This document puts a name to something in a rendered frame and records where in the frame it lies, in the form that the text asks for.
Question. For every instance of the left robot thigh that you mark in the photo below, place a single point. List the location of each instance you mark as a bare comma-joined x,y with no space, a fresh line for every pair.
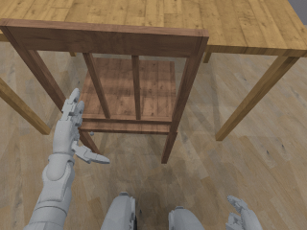
120,213

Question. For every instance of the robot left hand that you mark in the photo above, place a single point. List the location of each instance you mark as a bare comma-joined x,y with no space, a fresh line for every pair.
67,130

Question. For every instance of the chair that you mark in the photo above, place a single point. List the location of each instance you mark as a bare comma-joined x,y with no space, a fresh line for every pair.
120,95

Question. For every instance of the robot right hand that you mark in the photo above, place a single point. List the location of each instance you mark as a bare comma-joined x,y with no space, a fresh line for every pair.
247,221

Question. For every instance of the robot thigh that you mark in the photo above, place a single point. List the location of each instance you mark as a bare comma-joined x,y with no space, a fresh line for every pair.
183,219
120,213

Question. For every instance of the right robot thigh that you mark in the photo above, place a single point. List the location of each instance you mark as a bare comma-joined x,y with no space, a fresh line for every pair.
183,219

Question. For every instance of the left robot forearm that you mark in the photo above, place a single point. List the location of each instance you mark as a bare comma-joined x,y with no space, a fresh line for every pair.
52,206

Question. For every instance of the table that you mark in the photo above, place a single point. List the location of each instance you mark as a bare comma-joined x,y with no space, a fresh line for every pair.
244,27

